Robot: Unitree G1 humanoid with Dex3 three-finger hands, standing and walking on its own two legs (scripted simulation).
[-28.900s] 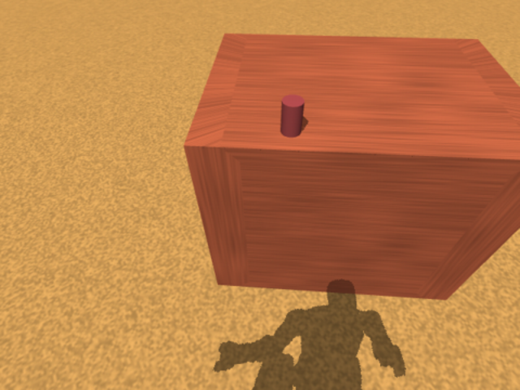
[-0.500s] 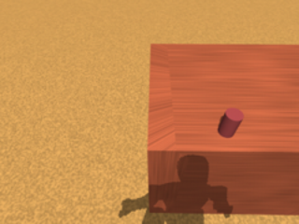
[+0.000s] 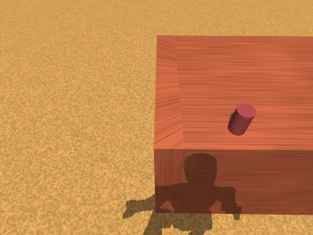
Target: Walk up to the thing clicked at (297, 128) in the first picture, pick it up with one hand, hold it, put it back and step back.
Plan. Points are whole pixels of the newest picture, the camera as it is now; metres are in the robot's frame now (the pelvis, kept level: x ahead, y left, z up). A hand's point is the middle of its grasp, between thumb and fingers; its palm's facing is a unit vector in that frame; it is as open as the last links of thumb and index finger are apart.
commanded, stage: step back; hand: right
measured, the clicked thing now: (240, 120) +0.44 -0.22 +0.02
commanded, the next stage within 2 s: none
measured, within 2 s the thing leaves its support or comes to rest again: neither
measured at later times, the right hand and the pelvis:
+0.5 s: hand out of the picture +0.02 -0.28 -0.19, palm faces -0.17 +0.91 -0.37, open 7.4 cm; pelvis -0.10 -0.02 -0.02, yaw +5 degrees
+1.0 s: hand out of the picture -0.10 -0.27 -0.17, palm faces -0.03 +0.93 -0.37, open 7.4 cm; pelvis -0.24 -0.01 -0.03, yaw -1 degrees
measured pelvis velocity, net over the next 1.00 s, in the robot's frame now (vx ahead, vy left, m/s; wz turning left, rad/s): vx -0.24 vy -0.01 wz -0.02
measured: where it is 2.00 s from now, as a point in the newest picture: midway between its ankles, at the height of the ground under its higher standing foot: outside the picture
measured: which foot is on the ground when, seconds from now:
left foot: down 0.00-0.18, up 0.20-0.56, down 0.58-1.00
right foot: down 0.00-0.60, up 0.62-0.96, down 0.98-1.00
